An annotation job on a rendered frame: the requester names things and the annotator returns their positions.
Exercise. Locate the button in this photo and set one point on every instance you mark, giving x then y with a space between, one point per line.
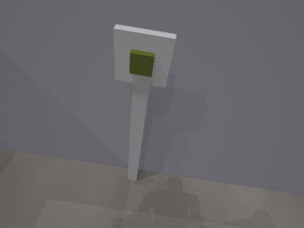
141 62

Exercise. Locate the panel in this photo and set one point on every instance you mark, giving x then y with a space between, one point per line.
148 40

